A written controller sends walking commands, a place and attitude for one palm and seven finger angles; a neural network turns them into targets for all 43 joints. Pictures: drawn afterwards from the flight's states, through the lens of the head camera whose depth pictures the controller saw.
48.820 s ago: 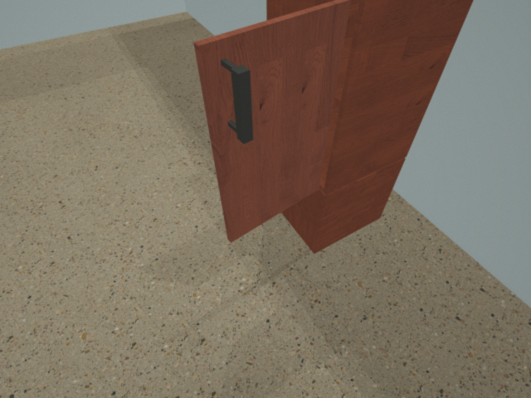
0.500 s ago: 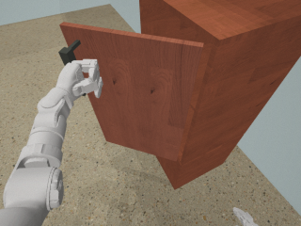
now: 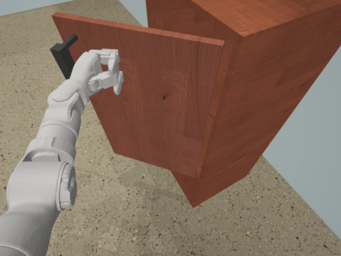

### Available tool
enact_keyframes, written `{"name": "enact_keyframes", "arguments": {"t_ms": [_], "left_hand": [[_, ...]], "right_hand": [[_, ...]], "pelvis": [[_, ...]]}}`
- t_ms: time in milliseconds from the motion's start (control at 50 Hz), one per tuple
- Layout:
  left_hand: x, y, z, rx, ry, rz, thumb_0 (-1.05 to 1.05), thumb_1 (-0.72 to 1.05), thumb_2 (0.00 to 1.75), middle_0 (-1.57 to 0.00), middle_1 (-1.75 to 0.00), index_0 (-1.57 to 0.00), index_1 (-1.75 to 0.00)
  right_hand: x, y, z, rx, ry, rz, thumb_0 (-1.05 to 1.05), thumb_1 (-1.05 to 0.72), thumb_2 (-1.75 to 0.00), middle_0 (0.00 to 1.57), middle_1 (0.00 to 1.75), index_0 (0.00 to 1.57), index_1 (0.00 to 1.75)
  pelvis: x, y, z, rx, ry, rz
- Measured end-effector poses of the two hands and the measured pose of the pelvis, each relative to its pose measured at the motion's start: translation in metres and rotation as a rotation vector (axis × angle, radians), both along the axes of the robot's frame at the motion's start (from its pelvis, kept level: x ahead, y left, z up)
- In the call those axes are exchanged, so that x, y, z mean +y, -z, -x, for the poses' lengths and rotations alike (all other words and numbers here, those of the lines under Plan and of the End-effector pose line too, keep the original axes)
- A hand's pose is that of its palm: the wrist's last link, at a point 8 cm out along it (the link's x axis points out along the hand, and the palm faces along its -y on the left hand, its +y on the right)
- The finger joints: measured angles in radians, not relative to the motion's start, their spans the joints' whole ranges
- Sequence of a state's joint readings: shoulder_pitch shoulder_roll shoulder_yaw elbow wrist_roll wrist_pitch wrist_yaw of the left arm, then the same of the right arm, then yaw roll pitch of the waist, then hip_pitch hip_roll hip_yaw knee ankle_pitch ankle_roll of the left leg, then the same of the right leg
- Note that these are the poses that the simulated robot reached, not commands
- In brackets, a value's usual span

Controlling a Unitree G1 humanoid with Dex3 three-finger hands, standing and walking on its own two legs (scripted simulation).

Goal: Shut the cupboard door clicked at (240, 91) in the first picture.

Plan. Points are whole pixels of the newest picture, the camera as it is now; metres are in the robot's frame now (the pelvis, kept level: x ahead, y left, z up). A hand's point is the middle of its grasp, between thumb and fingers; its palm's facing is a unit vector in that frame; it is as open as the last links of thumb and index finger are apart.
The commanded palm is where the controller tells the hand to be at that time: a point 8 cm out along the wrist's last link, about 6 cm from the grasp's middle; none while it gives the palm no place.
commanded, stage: push the door shut along its arc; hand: left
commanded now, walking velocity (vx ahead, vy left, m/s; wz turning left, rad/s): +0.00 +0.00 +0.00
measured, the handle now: (77, 69) +0.52 +0.20 +0.15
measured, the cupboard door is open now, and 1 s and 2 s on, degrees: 43 23 23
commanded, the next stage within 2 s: pull the fist back off the door in 0.42 s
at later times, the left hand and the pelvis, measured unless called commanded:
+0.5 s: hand (132, 64) +0.51 +0.07 +0.17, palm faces -0.44 -0.90 +0.00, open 3.2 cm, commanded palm +0.53 +0.12 +0.16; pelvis -0.01 -0.01 -0.01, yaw +0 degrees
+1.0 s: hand (135, 66) +0.50 +0.06 +0.17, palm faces -0.02 -1.00 +0.00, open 3.1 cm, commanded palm +0.45 +0.11 +0.16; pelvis +0.01 -0.02 +0.00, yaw -2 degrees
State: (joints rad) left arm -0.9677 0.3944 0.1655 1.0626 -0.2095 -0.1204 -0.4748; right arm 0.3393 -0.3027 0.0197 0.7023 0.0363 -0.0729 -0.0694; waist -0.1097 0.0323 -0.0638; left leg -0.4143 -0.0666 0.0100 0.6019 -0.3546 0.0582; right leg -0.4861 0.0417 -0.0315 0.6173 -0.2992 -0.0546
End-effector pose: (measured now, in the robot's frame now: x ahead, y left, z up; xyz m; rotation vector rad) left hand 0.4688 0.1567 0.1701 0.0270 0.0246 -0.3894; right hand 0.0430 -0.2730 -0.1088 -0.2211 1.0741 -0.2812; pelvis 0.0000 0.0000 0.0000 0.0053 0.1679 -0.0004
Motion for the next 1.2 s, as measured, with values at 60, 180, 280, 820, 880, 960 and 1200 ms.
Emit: {"name": "enact_keyframes", "arguments": {"t_ms": [60, 180, 280, 820, 880, 960, 1200], "left_hand": [[-0.004, 0.0, -0.003, 0.005, 0.007, -0.005, -0.01, 0.93, 0.94, -1.3, -1.5, -1.3, -1.5], [-0.01, 0.001, -0.016, 0.023, 0.018, -0.006, -0.02, 0.93, 0.95, -1.3, -1.5, -1.3, -1.5], [-0.017, 0.0, -0.028, 0.026, 0.03, -0.006, -0.02, 0.95, 0.96, -1.3, -1.5, -1.3, -1.5], [-0.054, 0.025, -0.031, -0.014, -0.329, 0.0, 0.01, 0.91, 0.91, -1.3, -1.5, -1.29, -1.5], [-0.06, 0.024, -0.022, 0.024, -0.316, 0.042, 0.01, 0.9, 0.9, -1.3, -1.5, -1.3, -1.5], [-0.053, 0.008, -0.015, -0.019, -0.35, 0.063, 0.01, 0.9, 0.9, -1.3, -1.5, -1.3, -1.49], [-0.031, 0.024, 0.047, 0.034, -0.325, 0.027, 0.01, 0.9, 0.9, -1.3, -1.5, -1.3, -1.5]], "right_hand": [[-0.002, 0.002, 0.004, 0.018, -0.003, 0.005, 0.01, -0.9, -0.9, 0.2, 0.3, 0.2, 0.3], [-0.009, 0.003, 0.013, 0.048, -0.003, 0.023, 0.0, -0.9, -0.9, 0.2, 0.3, 0.2, 0.3], [-0.017, 0.005, 0.024, 0.077, 0.011, 0.042, 0.0, -0.9, -0.9, 0.2, 0.3, 0.2, 0.3], [0.023, 0.024, 0.038, 0.138, 0.021, -0.186, 0.0, -0.91, -0.9, 0.2, 0.3, 0.2, 0.3], [0.024, 0.021, 0.023, 0.088, 0.027, -0.187, 0.0, -0.91, -0.9, 0.2, 0.3, 0.2, 0.3], [0.019, 0.014, 0.002, 0.002, 0.018, -0.164, 0.0, -0.91, -0.9, 0.2, 0.3, 0.2, 0.3], [-0.002, -0.004, -0.03, -0.098, -0.054, -0.105, 0.0, -0.91, -0.9, 0.2, 0.3, 0.2, 0.3]], "pelvis": [[-0.002, 0.001, 0.002, 0.006, -0.006, 0.0], [-0.007, 0.005, 0.007, 0.034, -0.014, 0.001], [-0.01, 0.008, 0.01, 0.061, -0.016, 0.003], [-0.012, 0.007, -0.009, 0.094, 0.025, 0.007], [-0.014, 0.003, -0.01, 0.059, 0.032, 0.007], [-0.015, 0.001, -0.007, 0.025, 0.039, 0.005], [-0.017, -0.004, 0.012, -0.052, 0.006, 0.002]]}}
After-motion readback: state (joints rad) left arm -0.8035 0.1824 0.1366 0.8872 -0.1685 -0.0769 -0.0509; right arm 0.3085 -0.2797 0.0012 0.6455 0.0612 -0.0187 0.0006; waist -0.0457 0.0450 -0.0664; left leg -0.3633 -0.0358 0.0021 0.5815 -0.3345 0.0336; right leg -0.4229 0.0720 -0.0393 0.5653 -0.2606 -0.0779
